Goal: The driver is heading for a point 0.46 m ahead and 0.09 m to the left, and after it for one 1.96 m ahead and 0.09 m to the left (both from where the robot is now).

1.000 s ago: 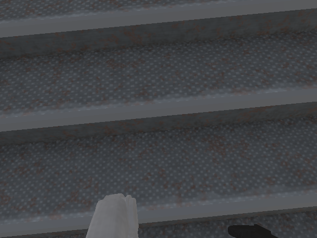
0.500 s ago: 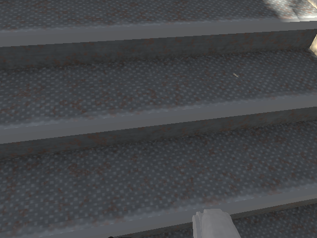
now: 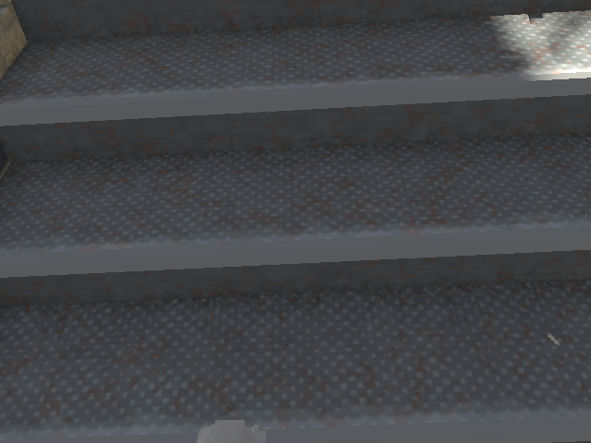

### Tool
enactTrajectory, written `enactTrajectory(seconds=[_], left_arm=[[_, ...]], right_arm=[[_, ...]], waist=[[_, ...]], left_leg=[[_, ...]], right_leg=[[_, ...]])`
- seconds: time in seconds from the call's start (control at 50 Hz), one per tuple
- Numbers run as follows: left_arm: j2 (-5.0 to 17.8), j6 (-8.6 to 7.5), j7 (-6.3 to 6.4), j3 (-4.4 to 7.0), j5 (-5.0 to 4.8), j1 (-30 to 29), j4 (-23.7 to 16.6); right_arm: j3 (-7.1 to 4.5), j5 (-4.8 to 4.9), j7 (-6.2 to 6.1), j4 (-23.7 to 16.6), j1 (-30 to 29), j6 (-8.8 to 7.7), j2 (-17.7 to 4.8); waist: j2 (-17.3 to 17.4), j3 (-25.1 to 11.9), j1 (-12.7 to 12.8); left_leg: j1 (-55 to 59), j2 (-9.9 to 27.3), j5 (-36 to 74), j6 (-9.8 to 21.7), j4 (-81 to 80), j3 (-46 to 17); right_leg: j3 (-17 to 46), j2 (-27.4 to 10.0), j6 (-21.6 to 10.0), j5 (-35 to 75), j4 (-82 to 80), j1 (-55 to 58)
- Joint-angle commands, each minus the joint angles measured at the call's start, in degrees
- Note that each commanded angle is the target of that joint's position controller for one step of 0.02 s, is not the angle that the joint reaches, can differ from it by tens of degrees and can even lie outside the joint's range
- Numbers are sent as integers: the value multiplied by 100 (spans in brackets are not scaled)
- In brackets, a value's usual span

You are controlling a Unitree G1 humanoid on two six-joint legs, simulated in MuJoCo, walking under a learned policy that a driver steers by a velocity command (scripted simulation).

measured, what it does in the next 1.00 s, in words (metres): climbs: left foot 0.16 m higher, then right foot 0.16 m higher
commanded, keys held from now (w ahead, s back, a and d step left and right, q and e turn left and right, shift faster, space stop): w+q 0.38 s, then w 0.02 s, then w+e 0.60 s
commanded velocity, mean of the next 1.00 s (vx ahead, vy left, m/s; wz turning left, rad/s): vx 0.50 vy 0.00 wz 0.09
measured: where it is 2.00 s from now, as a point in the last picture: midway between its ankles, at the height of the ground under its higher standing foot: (292, 74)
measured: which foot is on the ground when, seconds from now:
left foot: up 0.00-0.20, down 0.22-0.74, up 0.76-1.00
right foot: down 0.00-0.24, up 0.26-0.72, down 0.74-1.00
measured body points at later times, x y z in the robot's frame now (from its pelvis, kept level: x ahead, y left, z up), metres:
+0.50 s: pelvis +0.28 +0.05 +0.16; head +0.26 +0.07 +0.60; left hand +0.46 +0.28 +0.10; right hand +0.31 -0.16 +0.01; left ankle +0.26 +0.10 -0.57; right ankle +0.36 -0.10 -0.25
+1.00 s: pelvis +0.58 +0.06 +0.31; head +0.56 +0.04 +0.76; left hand +0.51 +0.26 +0.16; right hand +0.81 -0.10 +0.26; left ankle +0.62 +0.23 -0.12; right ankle +0.57 +0.02 -0.41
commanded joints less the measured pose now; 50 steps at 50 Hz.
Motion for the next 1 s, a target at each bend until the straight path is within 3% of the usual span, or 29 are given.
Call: enactTrajectory(seconds=[0.02, 0.08, 0.12, 0.14, 0.16, 0.2, 0.22, 0.24, 0.26, 0.28, 0.32, 0.34, 0.4, 0.44, 0.52, 0.6, 0.66, 0.68, 0.72, 0.74, 0.76, 0.78, 0.8, 0.82, 0.86, 0.9, 0.94, 0.98, 1.0], left_arm=[[562, -68, 174, 46, -102, 7, -361], [1078, -93, 498, 209, -147, 498, -374], [1100, 23, 667, 302, -267, 892, -305], [1026, 32, 685, 239, -361, 370, -374], [1055, 18, 624, 185, -336, 483, -276], [1957, 12, 621, 420, -310, 418, -434], [1969, 16, 561, 440, -303, -53, -716], [1922, -143, 473, 455, -200, -340, -1174], [1014, -381, 217, 321, -170, -378, -1449], [1089, -527, -5, 470, -264, -692, -1464], [585, -573, -130, 353, -269, -1830, -2329], [277, -588, -121, 247, -161, -2000, -2646], [-100, -508, -93, -34, -233, -1175, -2663], [-43, -424, -50, -122, -424, -1225, -2613], [-532, -316, 141, -355, -551, -2271, -2871], [-431, -356, 175, -512, -359, -4167, -3629], [-32, -367, 81, -296, -404, -3430, -3240], [159, -396, 17, -226, -392, -3673, -3320], [787, -252, -42, 130, -332, -2225, -2781], [1023, -168, -119, 257, -274, -1337, -2393], [1534, -70, -191, 424, -68, -407, -1986], [1629, 176, 9, 527, -22, -75, -1727], [829, 143, 165, 325, 93, -6, -1444], [386, 97, 139, 186, 15, -361, -1293], [-45, -9, -13, 79, -150, -715, -958], [-154, 13, -148, 44, -152, -929, -837], [42, 26, -188, 76, -183, -1143, -910], [205, -10, -138, 87, -225, -1114, -961], [287, -39, -68, 100, -179, -552, -765]], right_arm=[[215, -25, 0, -563, -509, -17, 104], [313, 59, 125, -916, -1223, -68, 97], [360, 11, 295, -1187, -1971, -92, 92], [383, 55, 413, -1368, -2309, -189, 76], [367, 11, 430, -1300, -2154, -228, 202], [61, -46, 402, -913, -508, -236, -389], [-193, -92, 420, -631, 304, -180, -961], [-469, -186, 403, -434, 1275, -92, -1621], [-680, -188, 231, -134, 1677, 119, -2193], [-664, -336, 29, 36, 1859, 139, -2008], [-272, -265, 132, 632, 1732, 2, -660], [-216, -218, 198, 786, 1509, -60, -421], [-155, -289, 343, 911, 1137, -84, -85], [-119, -355, 296, 919, 1009, -104, -108], [-97, -387, 216, 1624, 2098, -179, -316], [-109, -224, -156, 1910, 2921, -113, -570], [-169, -98, -265, 2006, 2384, -141, -841], [-217, -95, -261, 1994, 2602, -182, -1101], [-273, -217, -257, 1946, 2351, -200, -1427], [-338, -278, -242, 1734, 1877, -219, -1554], [-336, -437, -173, 1461, 1858, -359, -1390], [-224, -454, 132, 1192, 1570, -507, -542], [-291, -346, 442, 1008, 1405, -681, -592], [-230, -205, 551, 454, 723, -738, -331], [-52, -381, 457, -141, 252, -688, 1], [124, -256, 360, -223, 875, -634, 321], [215, -205, 289, -319, 977, -583, 252], [256, -330, 174, -631, 242, -553, 64], [357, -396, 102, -853, -445, -530, 398]], waist=[[-617, 970, -17], [-835, 749, 227], [-523, 943, 495], [-539, 870, 256], [-739, 145, 76], [-2010, -704, -654], [-2044, -1048, -1051], [-1084, -1640, -1370], [1169, -2098, -883], [898, -2107, -807], [-79, -6, -284], [-554, 518, 75], [-615, 558, 769], [-446, 712, 870], [427, 849, 312], [307, 476, -271], [430, -469, 289], [526, -658, 308], [1216, -962, 1022], [1195, -1138, 1357], [-330, -1534, 1447], [-2423, -1411, 1172], [-1855, -1088, 876], [-1108, 5, 470], [31, 714, -95], [33, 818, -572], [27, 856, -792], [-126, 856, -609], [-637, 723, -301]], left_leg=[[-606, 132, -48, -216, -562, 358], [-911, 604, -958, -382, -1458, 879], [-637, 897, -1473, -344, -2621, 1189], [1036, 673, -1713, -88, -3951, 1837], [2754, 89, -1591, 163, -3908, 2436], [3847, -521, -2980, 449, -5056, 2247], [4561, -647, -2943, 679, -6161, 1621], [6633, 84, -2245, 1099, -6796, -407], [8089, 1207, -3887, 1798, -9456, -4008], [8138, 1539, -4493, 1490, -10734, -5494], [6348, 1211, -3657, 714, -10283, -3988], [5802, 904, -2874, 434, -9876, -2927], [5573, 374, -1235, -45, -9462, -1002], [4859, 317, -1186, -294, -9610, -205], [5116, 679, -1419, -149, -9993, -332], [5553, 1043, -286, -100, -11335, -544], [6800, 1065, 4648, -168, -11015, 869], [6943, 1104, 6842, -23, -10742, 884], [8353, 1700, 9695, 257, -9468, 532], [8450, 1577, 9536, 319, -8413, 650], [6807, 1132, 7734, 370, -6911, 532], [4347, -527, -76, -100, -4213, 360], [3416, -588, -806, -103, -1701, -580], [2377, -443, -847, -14, -817, -556], [1498, -267, -822, 281, 619, -198], [880, -26, -987, 345, 1121, -6], [645, 318, -646, 138, 219, 317], [1226, 468, 14, -258, -1087, 876], [950, 355, -161, -402, -340, 1303]], right_leg=[[797, -1153, 41, 1204, -1681, -361], [885, -1628, -205, 1180, -2502, 747], [631, -1575, -264, 1618, -2857, 1324], [163, -1427, -142, 3826, -3030, 523], [-311, -1297, -216, 8195, -2307, 344], [-11, -1690, -542, 11837, -698, 1859], [45, -1572, -511, 11576, 489, 2171], [380, -1273, -359, 9415, 2046, 380], [912, 202, -7, 2018, 4096, -1783], [2262, 602, -39, 1162, 6607, -2586], [2205, 433, -360, 1232, 8919, -4202], [2083, 270, -540, 1172, 9384, -4752], [1896, 15, -627, 1350, 9613, -5435], [1723, -100, -436, 1578, 8684, -5512], [1761, 274, -392, 1724, 9773, -7010], [484, -11, -61, 1473, 7152, -6282], [82, 135, -537, 854, 5446, -3989], [-254, 491, -646, 336, 4498, -3025], [287, 764, -839, -648, 3301, -2288], [1134, 627, -1011, -679, 2436, -1594], [3160, -22, -1453, -95, 1607, 240], [6260, -1003, -2381, -380, -1027, 1488], [7264, -1123, -2094, -1368, -1658, 1075], [6463, -1058, -1683, -1542, -1464, 213], [4628, -599, -1035, -64, -946, -702], [3302, -184, -692, 651, -827, -930], [2546, 10, -424, 744, -821, -1444], [2380, 256, -455, 924, -1079, -2412], [2731, 195, -620, 1517, -1162, -2253]])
